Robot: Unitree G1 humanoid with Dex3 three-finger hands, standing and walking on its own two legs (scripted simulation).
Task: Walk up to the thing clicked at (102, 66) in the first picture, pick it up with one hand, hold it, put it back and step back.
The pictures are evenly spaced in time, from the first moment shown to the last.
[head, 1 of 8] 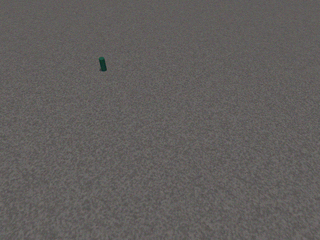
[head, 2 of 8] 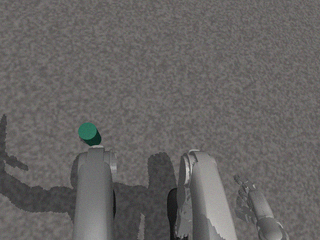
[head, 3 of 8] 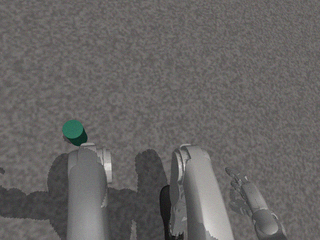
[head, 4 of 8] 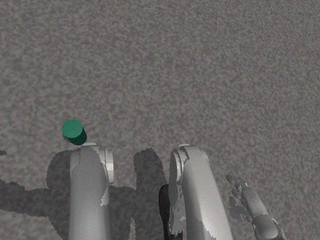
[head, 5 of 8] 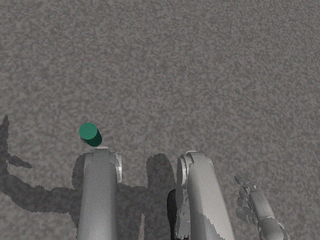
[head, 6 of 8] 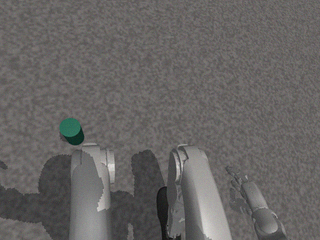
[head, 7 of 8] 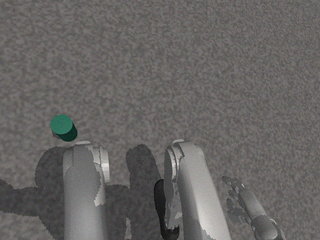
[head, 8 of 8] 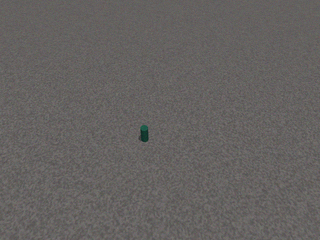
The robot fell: no
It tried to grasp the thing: yes
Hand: left
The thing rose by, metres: 0.00
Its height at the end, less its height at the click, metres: +0.00
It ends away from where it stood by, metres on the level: 0.00
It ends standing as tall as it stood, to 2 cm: yes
